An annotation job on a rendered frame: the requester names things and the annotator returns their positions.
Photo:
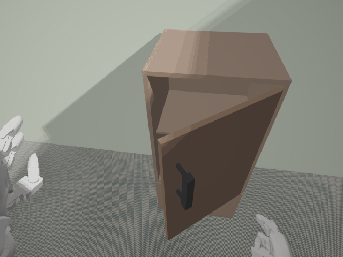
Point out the cupboard door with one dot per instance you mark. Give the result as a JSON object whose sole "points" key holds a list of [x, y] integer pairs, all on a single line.
{"points": [[219, 152]]}

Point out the handle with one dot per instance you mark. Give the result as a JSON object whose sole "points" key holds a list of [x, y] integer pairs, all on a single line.
{"points": [[188, 183]]}

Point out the right robot hand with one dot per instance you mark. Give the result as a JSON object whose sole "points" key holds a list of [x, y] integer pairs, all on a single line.
{"points": [[275, 245]]}

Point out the robot left forearm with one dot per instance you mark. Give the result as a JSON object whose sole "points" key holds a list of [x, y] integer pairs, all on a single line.
{"points": [[7, 242]]}

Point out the left robot hand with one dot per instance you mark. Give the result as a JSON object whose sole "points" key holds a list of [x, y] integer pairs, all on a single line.
{"points": [[10, 141]]}

